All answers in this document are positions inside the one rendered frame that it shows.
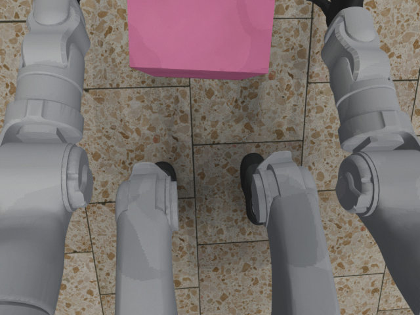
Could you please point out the robot shin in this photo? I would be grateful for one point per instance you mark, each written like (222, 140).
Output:
(285, 156)
(121, 200)

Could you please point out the left robot upper arm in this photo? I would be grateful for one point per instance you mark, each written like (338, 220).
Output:
(41, 185)

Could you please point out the robot right shin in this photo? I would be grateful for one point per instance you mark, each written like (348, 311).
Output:
(285, 156)

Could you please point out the robot left shin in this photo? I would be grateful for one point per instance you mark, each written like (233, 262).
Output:
(121, 200)

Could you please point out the right robot upper arm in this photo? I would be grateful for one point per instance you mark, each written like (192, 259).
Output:
(383, 188)

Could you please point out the left robot forearm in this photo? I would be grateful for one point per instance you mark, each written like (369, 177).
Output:
(47, 103)

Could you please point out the right robot forearm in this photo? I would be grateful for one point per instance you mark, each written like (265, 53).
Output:
(364, 93)

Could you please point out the carton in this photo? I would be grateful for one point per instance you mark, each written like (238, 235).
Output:
(205, 39)

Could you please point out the right robot hand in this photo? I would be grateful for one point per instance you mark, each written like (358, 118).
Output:
(330, 9)

